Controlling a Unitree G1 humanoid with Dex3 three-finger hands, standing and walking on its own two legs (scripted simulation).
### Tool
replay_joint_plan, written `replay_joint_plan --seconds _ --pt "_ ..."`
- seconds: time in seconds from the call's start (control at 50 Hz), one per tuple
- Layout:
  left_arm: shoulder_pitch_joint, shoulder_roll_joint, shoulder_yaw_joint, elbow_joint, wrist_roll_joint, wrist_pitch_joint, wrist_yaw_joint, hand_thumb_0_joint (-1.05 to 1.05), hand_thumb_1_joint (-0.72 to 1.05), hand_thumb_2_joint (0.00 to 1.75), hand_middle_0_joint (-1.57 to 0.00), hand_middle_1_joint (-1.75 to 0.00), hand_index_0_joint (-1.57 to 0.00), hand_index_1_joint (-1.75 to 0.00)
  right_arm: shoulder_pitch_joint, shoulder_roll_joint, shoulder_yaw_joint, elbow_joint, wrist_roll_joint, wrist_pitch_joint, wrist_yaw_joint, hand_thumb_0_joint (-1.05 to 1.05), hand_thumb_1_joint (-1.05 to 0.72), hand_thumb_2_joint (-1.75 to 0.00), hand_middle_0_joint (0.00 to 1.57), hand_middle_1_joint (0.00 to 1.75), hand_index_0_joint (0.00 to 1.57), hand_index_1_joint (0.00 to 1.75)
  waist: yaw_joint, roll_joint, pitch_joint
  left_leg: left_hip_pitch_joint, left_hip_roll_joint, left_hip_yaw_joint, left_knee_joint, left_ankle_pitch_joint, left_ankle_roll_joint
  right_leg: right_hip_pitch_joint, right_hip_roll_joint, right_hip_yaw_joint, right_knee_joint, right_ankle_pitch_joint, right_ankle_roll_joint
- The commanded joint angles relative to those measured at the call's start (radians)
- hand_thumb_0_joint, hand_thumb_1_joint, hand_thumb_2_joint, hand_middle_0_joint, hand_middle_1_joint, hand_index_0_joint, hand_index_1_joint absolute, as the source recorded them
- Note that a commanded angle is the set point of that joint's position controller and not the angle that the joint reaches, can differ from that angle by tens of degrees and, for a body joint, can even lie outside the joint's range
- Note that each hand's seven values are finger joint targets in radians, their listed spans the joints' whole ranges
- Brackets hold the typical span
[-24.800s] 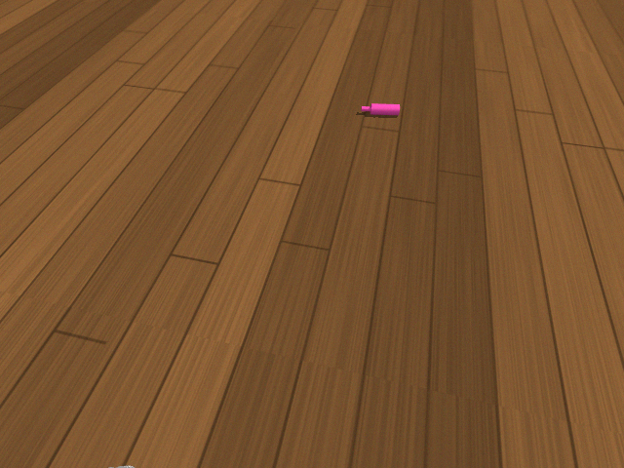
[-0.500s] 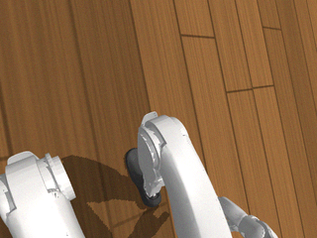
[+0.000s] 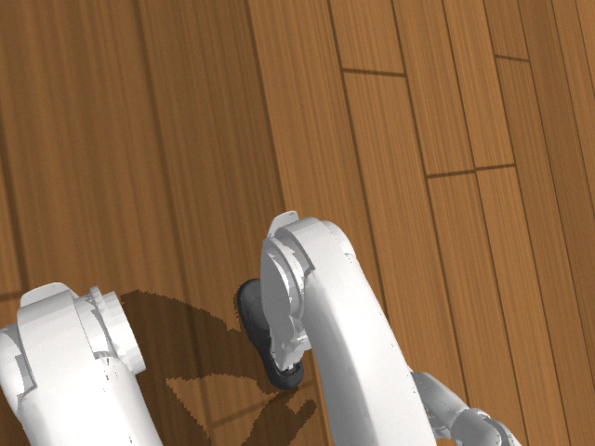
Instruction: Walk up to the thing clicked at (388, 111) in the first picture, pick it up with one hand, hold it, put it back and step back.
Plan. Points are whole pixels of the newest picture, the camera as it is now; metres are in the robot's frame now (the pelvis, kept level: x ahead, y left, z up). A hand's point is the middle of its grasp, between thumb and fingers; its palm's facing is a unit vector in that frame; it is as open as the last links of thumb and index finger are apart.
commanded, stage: settle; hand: left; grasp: from above
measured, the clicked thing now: out of the picture +0.44 +0.35 -0.27
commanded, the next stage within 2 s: lift in 0.66 s
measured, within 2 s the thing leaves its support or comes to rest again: leaves its support in 0.08 s
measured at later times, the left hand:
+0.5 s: hand out of the picture +0.42 +0.34 -0.16, palm faces -0.47 -0.09 -0.88, open 8.6 cm
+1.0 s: hand out of the picture +0.41 +0.34 -0.10, palm faces -0.45 -0.10 -0.89, open 8.6 cm
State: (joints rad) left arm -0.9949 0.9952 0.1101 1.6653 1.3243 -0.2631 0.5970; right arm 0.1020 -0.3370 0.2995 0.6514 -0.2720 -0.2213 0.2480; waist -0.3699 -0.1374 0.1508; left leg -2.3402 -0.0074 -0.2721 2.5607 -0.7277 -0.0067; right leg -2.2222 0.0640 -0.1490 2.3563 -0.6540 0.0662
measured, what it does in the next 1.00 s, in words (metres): stands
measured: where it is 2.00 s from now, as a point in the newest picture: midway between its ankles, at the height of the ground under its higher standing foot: (209, 393)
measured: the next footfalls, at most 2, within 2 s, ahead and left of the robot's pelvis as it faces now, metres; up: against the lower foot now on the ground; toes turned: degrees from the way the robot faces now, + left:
none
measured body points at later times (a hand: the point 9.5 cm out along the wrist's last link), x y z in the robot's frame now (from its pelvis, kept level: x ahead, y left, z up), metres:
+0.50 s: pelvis +0.00 -0.01 +0.02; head +0.23 +0.10 +0.39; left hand +0.44 +0.34 -0.11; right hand +0.11 -0.27 -0.07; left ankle +0.06 +0.12 -0.27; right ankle +0.12 -0.13 -0.27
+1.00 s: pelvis +0.00 -0.01 +0.05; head +0.21 +0.08 +0.43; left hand +0.43 +0.34 -0.05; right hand +0.09 -0.28 -0.05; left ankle +0.06 +0.12 -0.27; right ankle +0.12 -0.13 -0.27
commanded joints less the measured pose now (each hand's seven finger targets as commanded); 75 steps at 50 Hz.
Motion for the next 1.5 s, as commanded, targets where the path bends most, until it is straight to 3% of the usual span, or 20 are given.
replay_joint_plan --seconds 0.0,0.06,0.08,0.1,0.14,0.18,0.24,0.34,0.38,0.54,0.72,0.82,0.92,0.98,1.02,1.16,1.22,1.24,1.4,1.48 --pt "-0.234 0.251 0.058 -0.257 -0.028 0.008 0.033 0.0 0.82 0.51 -1.15 -0.46 -1.17 -0.44 0.172 -0.331 -0.148 0.022 0.017 0.011 0.0 0.0 -0.91 -0.9 0.2 0.3 0.2 0.3 0.001 0.688 -0.755 0.606 0.039 0.111 -0.306 0.317 -0.018 0.319 0.022 -0.122 -0.137 0.302 -0.098" --pt "-0.233 0.235 0.081 -0.394 -0.038 0.011 0.017 0.0 0.86 0.49 -1.17 -0.43 -1.2 -0.41 0.173 -0.321 -0.182 0.02 0.033 0.023 0.003 0.0 -0.9 -0.9 0.2 0.3 0.2 0.3 0.04 0.746 -0.835 0.656 0.034 0.126 -0.326 0.35 -0.024 0.311 0.017 -0.11 -0.14 0.313 -0.105" --pt "-0.238 0.219 0.074 -0.409 -0.036 0.013 0.01 0.0 0.89 0.48 -1.2 -0.43 -1.22 -0.4 0.178 -0.313 -0.19 0.026 0.036 0.025 0.007 0.0 -0.9 -0.9 0.2 0.3 0.2 0.3 0.027 0.75 -0.831 0.656 0.034 0.132 -0.313 0.359 -0.023 0.306 0.016 -0.105 -0.136 0.327 -0.104" --pt "-0.248 0.14 0.021 -0.409 -0.043 0.014 -0.005 0.0 0.91 0.44 -1.2 -0.41 -1.23 -0.39 0.166 -0.302 -0.189 0.015 0.042 0.024 0.012 0.0 -0.9 -0.9 0.2 0.3 0.2 0.3 0.014 0.715 -0.789 0.628 0.03 0.135 -0.313 0.336 -0.022 0.277 0.013 -0.107 -0.14 0.31 -0.107" --pt "-0.242 0.143 0.027 -0.422 -0.041 0.023 -0.022 0.0 0.91 0.46 -1.21 -0.41 -1.23 -0.39 0.189 -0.299 -0.214 0.044 0.056 0.027 0.014 0.0 -0.9 -0.9 0.2 0.3 0.2 0.3 0.025 0.689 -0.764 0.589 0.026 0.151 -0.314 0.28 -0.011 0.258 0.013 -0.094 -0.167 0.272 -0.105" --pt "-0.23 0.226 0.11 -0.542 -0.051 0.029 -0.03 0.0 0.92 0.5 -1.22 -0.42 -1.24 -0.4 0.212 -0.314 -0.253 0.03 0.078 0.039 0.006 0.0 -0.9 -0.9 0.2 0.3 0.2 0.3 0.082 0.728 -0.898 0.661 0.021 0.146 -0.35 0.33 -0.016 0.294 0.001 -0.082 -0.162 0.3 -0.108" --pt "-0.205 0.016 -0.023 -0.491 -0.071 0.049 -0.081 0.0 0.98 0.49 -1.27 -0.39 -1.29 -0.38 0.212 -0.27 -0.26 0.053 0.098 0.057 0.012 0.0 -0.9 -0.9 0.2 0.3 0.2 0.3 0.065 0.665 -0.855 0.614 0.019 0.157 -0.37 0.292 -0.004 0.253 0.003 -0.075 -0.186 0.273 -0.108" --pt "-0.226 0.04 -0.007 -0.458 -0.087 0.073 -0.143 0.0 0.97 0.47 -1.27 -0.38 -1.29 -0.37 0.236 -0.27 -0.282 0.035 0.114 0.086 -0.005 0.0 -0.9 -0.9 0.2 0.3 0.2 0.3 0.074 0.53 -0.847 0.545 0.007 0.172 -0.374 0.258 0.019 0.279 -0.003 -0.053 -0.231 0.251 -0.099" --pt "-0.256 -0.029 -0.055 -0.453 -0.111 0.072 -0.179 0.0 0.96 0.45 -1.27 -0.37 -1.29 -0.35 0.244 -0.247 -0.277 0.053 0.125 0.1 -0.011 0.0 -0.91 -0.9 0.2 0.3 0.2 0.3 0.063 0.47 -0.83 0.504 0.0 0.185 -0.37 0.244 0.029 0.3 -0.003 -0.042 -0.249 0.244 -0.096" --pt "-0.275 0.047 -0.02 -0.513 -0.108 0.021 -0.256 0.0 0.88 0.46 -1.23 -0.37 -1.24 -0.36 0.245 -0.245 -0.287 0.021 0.139 0.144 -0.063 0.0 -0.91 -0.9 0.2 0.3 0.2 0.3 0.096 0.457 -0.858 0.522 -0.012 0.201 -0.386 0.214 0.02 0.331 -0.013 -0.019 -0.272 0.18 -0.111" --pt "-0.29 0.113 0.038 -0.658 -0.092 -0.01 -0.243 0.0 0.92 0.54 -1.25 -0.38 -1.26 -0.37 0.245 -0.224 -0.311 0.004 0.145 0.186 -0.102 0.0 -0.9 -0.9 0.2 0.3 0.2 0.3 0.13 0.516 -0.942 0.585 -0.015 0.228 -0.424 0.221 0.017 0.351 -0.024 0.006 -0.292 0.179 -0.113" --pt "-0.246 0.069 0.029 -0.632 -0.11 0.023 -0.25 0.0 0.94 0.56 -1.25 -0.42 -1.26 -0.41 0.265 -0.216 -0.328 0.012 0.158 0.192 -0.114 0.0 -0.91 -0.9 0.2 0.3 0.2 0.3 0.146 0.517 -0.97 0.636 -0.015 0.229 -0.466 0.232 0.019 0.345 -0.031 0.002 -0.307 0.202 -0.111" --pt "-0.214 0.04 0.003 -0.647 -0.143 0.071 -0.316 0.0 0.95 0.61 -1.26 -0.45 -1.27 -0.44 0.275 -0.207 -0.343 0.019 0.181 0.203 -0.123 0.0 -0.91 -0.9 0.2 0.3 0.2 0.3 0.164 0.511 -0.98 0.672 -0.013 0.227 -0.523 0.239 0.024 0.364 -0.034 0.007 -0.331 0.215 -0.11" --pt "-0.183 0.025 -0.003 -0.713 -0.167 0.079 -0.357 0.0 0.95 0.6 -1.27 -0.43 -1.28 -0.43 0.276 -0.199 -0.357 0.009 0.195 0.215 -0.131 0.0 -0.91 -0.9 0.2 0.3 0.2 0.3 0.182 0.482 -1.017 0.689 -0.015 0.238 -0.539 0.257 0.029 0.405 -0.035 0.023 -0.356 0.225 -0.108" --pt "-0.15 -0.018 -0.02 -0.73 -0.189 0.079 -0.389 0.0 0.96 0.6 -1.28 -0.42 -1.29 -0.41 0.278 -0.204 -0.367 -0.002 0.201 0.218 -0.135 0.0 -0.91 -0.9 0.2 0.3 0.2 0.3 0.174 0.462 -0.937 0.676 -0.016 0.225 -0.567 0.221 0.025 0.375 -0.039 0.019 -0.382 0.185 -0.114" --pt "-0.056 -0.032 -0.012 -0.927 -0.254 0.061 -0.459 0.0 0.9 0.65 -1.26 -0.43 -1.25 -0.44 0.27 -0.185 -0.389 -0.046 0.225 0.238 -0.155 0.0 -0.91 -0.91 0.2 0.3 0.2 0.3 0.207 0.403 -1.008 0.762 -0.01 0.222 -0.654 0.201 0.032 0.477 -0.044 0.047 -0.473 0.177 -0.101" --pt "-0.006 0.0 0.011 -1.033 -0.27 0.056 -0.462 0.0 0.9 0.66 -1.26 -0.43 -1.26 -0.44 0.25 -0.175 -0.4 -0.066 0.238 0.242 -0.171 0.0 -0.91 -0.9 0.2 0.3 0.2 0.3 0.231 0.423 -1.039 0.805 -0.007 0.216 -0.711 0.177 0.031 0.515 -0.043 0.057 -0.499 0.166 -0.098" --pt "0.029 -0.041 -0.005 -1.037 -0.276 0.058 -0.464 0.0 0.91 0.66 -1.27 -0.42 -1.26 -0.43 0.249 -0.169 -0.402 -0.066 0.24 0.244 -0.175 0.0 -0.91 -0.9 0.2 0.3 0.2 0.3 0.228 0.405 -1.025 0.817 -0.004 0.213 -0.729 0.172 0.03 0.519 -0.043 0.058 -0.515 0.166 -0.096" --pt "0.112 -0.041 0.004 -1.196 -0.3 0.119 -0.457 0.0 0.88 0.69 -1.22 -0.47 -1.22 -0.47 0.214 -0.153 -0.41 -0.089 0.265 0.258 -0.212 0.0 -0.9 -0.9 0.2 0.3 0.2 0.3 0.25 0.412 -1.036 1.011 0.005 0.206 -0.887 0.192 0.025 0.655 -0.043 0.072 -0.65 0.179 -0.09" --pt "0.146 -0.094 -0.036 -1.242 -0.309 0.156 -0.469 0.0 0.86 0.69 -1.21 -0.46 -1.2 -0.47 0.198 -0.137 -0.404 -0.087 0.275 0.259 -0.232 0.0 -0.9 -0.9 0.2 0.3 0.2 0.3 0.254 0.413 -1.005 1.118 0.011 0.199 -0.976 0.221 0.021 0.728 -0.04 0.075 -0.724 0.195 -0.088"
